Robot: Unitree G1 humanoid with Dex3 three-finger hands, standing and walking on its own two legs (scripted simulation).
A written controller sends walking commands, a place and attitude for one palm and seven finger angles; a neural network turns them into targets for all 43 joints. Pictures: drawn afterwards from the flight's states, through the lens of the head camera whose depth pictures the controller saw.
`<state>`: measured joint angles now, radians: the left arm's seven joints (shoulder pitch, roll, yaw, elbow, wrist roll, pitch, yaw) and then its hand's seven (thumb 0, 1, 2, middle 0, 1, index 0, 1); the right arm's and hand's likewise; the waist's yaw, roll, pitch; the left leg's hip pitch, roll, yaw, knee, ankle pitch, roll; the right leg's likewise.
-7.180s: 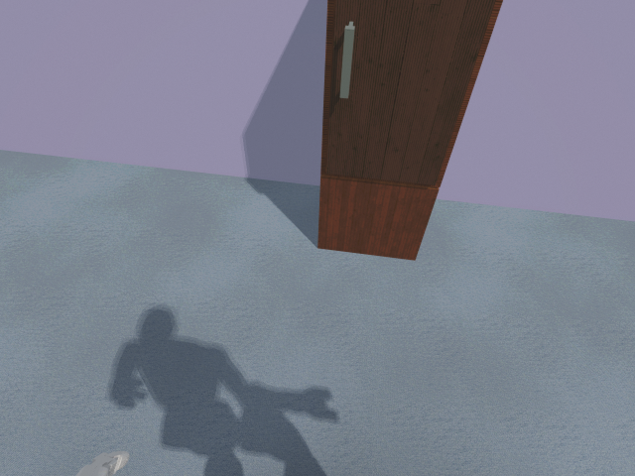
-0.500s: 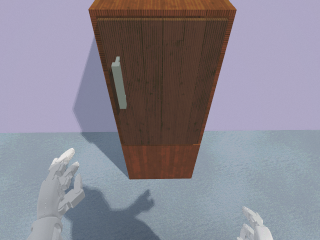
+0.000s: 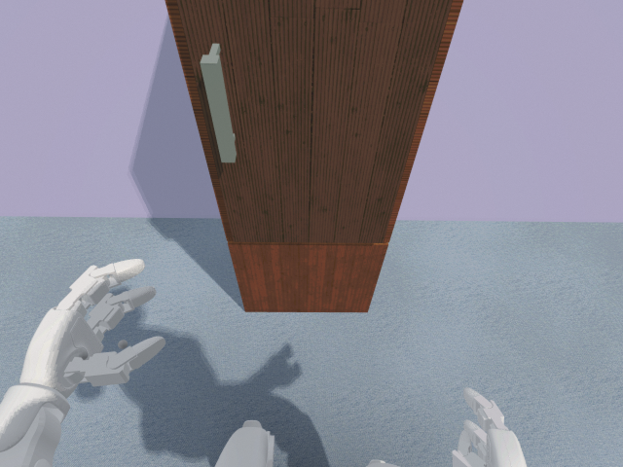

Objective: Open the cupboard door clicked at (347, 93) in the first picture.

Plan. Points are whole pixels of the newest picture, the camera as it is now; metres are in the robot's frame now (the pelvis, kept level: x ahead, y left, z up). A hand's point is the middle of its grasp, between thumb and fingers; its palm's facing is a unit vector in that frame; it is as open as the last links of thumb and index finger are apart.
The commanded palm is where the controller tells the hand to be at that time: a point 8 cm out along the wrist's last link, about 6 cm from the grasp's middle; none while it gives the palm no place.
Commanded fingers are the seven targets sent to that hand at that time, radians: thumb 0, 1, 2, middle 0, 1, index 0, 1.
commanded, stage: raise the hand with hooked fingers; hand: left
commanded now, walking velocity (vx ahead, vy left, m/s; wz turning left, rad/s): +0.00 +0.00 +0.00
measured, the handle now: (222, 106) +0.61 +0.18 +0.12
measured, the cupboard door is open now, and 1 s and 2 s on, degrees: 0 0 0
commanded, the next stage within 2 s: move the hooked fingers beside the handle in 1.36 s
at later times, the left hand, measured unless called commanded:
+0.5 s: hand (45, 291) +0.27 +0.30 +0.12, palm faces +0.10 -0.99 -0.05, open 13.4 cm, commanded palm +0.24 +0.34 +0.12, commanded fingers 0.00 -0.50 0.30 -0.30 -1.20 -0.30 -1.20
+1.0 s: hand (46, 258) +0.30 +0.30 +0.14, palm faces +0.05 -1.00 -0.02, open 14.0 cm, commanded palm +0.26 +0.35 +0.15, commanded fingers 0.00 -0.50 0.30 -0.30 -1.20 -0.30 -1.20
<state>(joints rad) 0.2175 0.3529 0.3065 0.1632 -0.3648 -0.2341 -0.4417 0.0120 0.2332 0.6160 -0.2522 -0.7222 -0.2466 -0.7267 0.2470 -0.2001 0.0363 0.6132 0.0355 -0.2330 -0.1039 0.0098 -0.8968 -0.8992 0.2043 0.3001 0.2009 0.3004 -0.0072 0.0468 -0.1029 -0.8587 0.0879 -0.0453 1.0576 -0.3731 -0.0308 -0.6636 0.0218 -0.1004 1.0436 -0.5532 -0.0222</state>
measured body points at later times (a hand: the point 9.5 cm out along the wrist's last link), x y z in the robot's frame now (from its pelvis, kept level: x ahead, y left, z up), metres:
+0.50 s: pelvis +0.01 +0.04 +0.03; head +0.04 +0.06 +0.48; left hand +0.26 +0.35 +0.13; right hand +0.20 -0.19 -0.03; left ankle +0.08 +0.14 -0.66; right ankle -0.01 -0.11 -0.66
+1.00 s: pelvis +0.01 +0.02 +0.05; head +0.02 +0.02 +0.50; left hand +0.29 +0.35 +0.15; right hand +0.16 -0.22 -0.03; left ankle +0.08 +0.14 -0.66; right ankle -0.01 -0.11 -0.66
